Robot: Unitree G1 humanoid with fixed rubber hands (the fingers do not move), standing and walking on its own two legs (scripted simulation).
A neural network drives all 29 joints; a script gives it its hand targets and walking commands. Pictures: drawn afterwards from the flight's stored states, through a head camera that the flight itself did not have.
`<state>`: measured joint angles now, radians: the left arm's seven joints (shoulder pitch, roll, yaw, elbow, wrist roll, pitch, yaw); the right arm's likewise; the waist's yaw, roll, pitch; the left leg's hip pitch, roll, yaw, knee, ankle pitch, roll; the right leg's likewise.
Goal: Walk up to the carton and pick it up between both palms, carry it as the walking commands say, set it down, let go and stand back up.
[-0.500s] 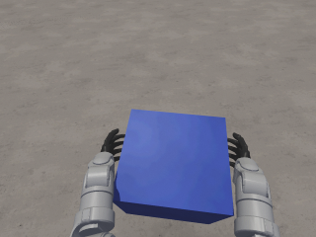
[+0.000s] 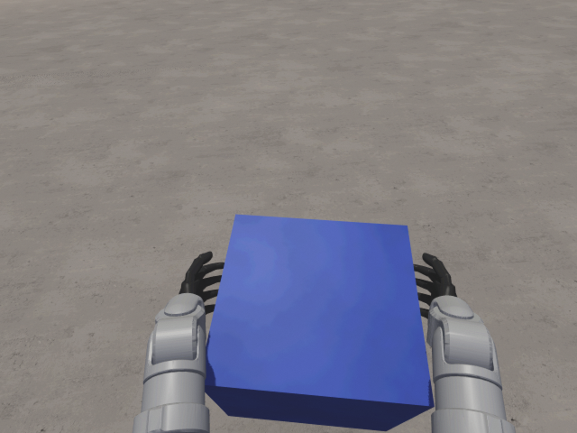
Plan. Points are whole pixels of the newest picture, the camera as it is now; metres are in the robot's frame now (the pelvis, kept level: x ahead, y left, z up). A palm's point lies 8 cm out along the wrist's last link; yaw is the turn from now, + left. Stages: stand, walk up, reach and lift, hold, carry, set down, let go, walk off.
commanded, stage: reach and lift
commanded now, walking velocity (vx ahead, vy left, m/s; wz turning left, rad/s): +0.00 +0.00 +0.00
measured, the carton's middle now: (312, 325) +0.31 -0.01 -0.04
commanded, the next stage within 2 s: hold in 1.02 s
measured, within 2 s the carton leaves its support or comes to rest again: neither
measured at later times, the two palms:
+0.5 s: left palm (187, 311) +0.28 +0.17 +0.04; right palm (435, 306) +0.28 -0.18 +0.04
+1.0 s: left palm (185, 317) +0.27 +0.17 +0.04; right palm (436, 310) +0.28 -0.18 +0.04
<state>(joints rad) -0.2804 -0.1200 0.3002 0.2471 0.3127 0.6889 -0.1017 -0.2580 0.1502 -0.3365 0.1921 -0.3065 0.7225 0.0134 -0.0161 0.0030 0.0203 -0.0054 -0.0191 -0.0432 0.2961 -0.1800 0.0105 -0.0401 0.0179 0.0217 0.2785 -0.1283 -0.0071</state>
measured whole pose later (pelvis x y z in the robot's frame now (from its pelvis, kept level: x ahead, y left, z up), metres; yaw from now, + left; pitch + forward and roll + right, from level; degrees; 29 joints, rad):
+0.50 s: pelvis +0.00 +0.00 +0.00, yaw +0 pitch -6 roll +0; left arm -0.21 -0.14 0.28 0.16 0.29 0.70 -0.08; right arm -0.21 0.14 -0.30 0.15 -0.30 0.71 0.02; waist 0.01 0.01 0.03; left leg 0.00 -0.02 -0.04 0.28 -0.18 0.01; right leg -0.04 0.02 0.03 0.27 -0.13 -0.01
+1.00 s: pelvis +0.00 +0.00 +0.00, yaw +0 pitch -6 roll +0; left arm -0.20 -0.14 0.28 0.16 0.29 0.70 -0.08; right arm -0.21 0.14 -0.30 0.15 -0.30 0.72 0.02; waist 0.01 0.01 0.03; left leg -0.01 -0.02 -0.05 0.30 -0.18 0.01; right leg -0.04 0.02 0.02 0.27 -0.12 -0.01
